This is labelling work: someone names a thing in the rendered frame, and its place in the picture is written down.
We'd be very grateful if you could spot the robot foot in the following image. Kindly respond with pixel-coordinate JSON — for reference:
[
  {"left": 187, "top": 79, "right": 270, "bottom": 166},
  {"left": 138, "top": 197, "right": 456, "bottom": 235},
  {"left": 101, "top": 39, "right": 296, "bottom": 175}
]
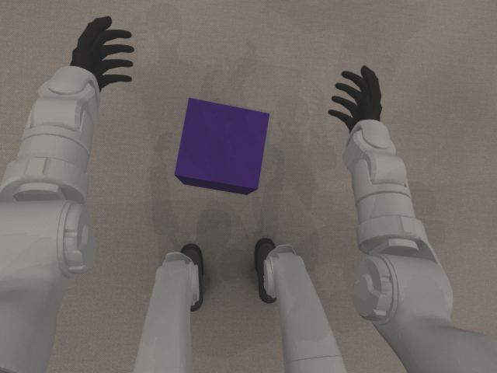
[
  {"left": 255, "top": 238, "right": 276, "bottom": 304},
  {"left": 181, "top": 244, "right": 203, "bottom": 312}
]

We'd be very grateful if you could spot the robot right upper arm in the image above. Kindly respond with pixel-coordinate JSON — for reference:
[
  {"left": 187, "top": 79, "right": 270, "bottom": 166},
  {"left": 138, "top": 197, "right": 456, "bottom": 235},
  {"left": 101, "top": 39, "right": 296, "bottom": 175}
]
[{"left": 352, "top": 253, "right": 497, "bottom": 373}]

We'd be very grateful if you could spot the robot left upper arm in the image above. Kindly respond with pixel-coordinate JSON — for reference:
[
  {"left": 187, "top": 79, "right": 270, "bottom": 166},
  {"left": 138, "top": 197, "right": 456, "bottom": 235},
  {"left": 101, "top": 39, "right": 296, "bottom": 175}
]
[{"left": 0, "top": 200, "right": 96, "bottom": 373}]

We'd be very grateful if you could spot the robot right foot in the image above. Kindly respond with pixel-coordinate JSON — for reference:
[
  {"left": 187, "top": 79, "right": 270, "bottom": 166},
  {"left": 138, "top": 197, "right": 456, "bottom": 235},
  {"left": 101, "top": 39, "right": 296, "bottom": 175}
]
[{"left": 255, "top": 238, "right": 276, "bottom": 304}]

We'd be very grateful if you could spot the robot right forearm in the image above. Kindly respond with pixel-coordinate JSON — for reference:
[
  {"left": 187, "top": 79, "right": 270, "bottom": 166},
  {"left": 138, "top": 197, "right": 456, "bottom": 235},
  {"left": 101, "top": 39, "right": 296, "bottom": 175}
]
[{"left": 342, "top": 120, "right": 454, "bottom": 312}]

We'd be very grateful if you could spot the robot left foot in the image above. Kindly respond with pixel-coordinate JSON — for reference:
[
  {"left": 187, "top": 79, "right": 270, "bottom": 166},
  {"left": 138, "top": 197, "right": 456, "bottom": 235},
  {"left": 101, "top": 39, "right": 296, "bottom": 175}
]
[{"left": 181, "top": 244, "right": 203, "bottom": 312}]

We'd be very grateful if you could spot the robot left forearm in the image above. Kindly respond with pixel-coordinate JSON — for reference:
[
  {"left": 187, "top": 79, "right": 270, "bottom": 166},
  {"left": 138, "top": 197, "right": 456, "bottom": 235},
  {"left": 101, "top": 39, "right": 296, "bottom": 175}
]
[{"left": 0, "top": 66, "right": 100, "bottom": 205}]

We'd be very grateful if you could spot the right robot hand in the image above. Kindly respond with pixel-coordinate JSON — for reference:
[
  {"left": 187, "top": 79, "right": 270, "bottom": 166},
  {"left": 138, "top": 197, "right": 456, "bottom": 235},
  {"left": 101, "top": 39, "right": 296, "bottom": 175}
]
[{"left": 328, "top": 65, "right": 382, "bottom": 133}]

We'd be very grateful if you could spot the left robot hand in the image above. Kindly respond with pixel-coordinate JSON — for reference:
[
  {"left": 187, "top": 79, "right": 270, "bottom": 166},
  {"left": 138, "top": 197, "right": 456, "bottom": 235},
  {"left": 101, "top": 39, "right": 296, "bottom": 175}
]
[{"left": 70, "top": 16, "right": 134, "bottom": 93}]

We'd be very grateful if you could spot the carton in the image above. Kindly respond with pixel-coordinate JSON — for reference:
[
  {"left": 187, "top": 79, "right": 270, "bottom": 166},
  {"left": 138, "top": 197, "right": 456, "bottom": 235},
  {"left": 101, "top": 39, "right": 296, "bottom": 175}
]
[{"left": 174, "top": 98, "right": 269, "bottom": 195}]

